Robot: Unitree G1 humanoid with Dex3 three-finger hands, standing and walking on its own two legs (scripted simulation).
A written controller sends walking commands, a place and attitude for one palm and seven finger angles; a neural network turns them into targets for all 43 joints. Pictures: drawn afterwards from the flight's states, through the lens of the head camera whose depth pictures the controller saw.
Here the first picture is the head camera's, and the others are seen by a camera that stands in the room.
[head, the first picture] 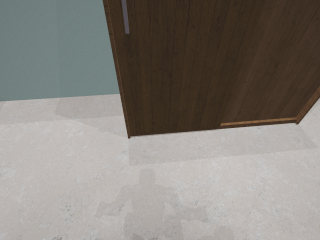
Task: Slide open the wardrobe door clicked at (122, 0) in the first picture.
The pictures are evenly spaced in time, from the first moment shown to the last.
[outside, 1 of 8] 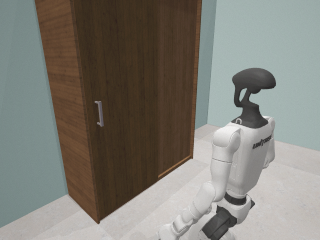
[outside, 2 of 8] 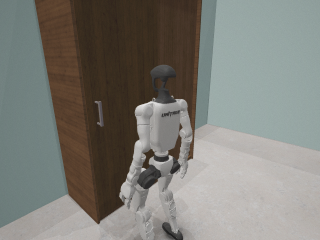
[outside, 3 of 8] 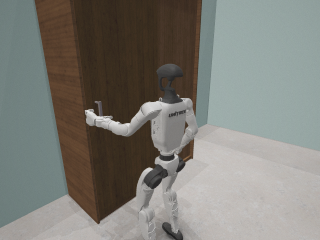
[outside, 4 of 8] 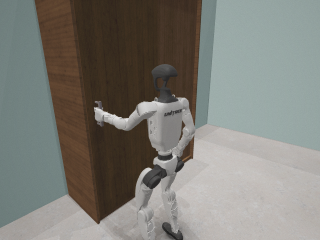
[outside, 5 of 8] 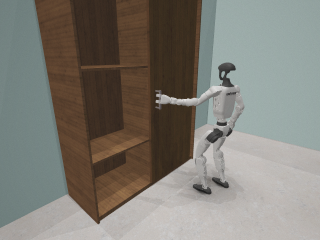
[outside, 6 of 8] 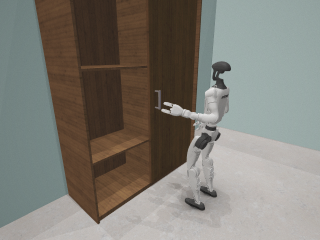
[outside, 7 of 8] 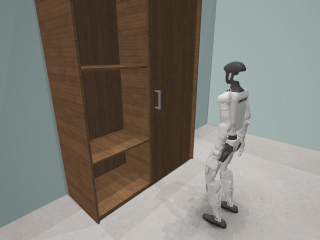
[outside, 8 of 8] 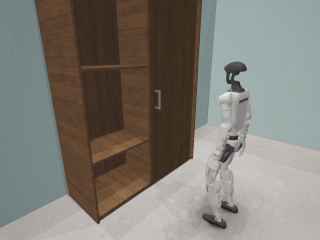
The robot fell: no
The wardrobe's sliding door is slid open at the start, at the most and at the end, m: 0.00 0.63 0.62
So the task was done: yes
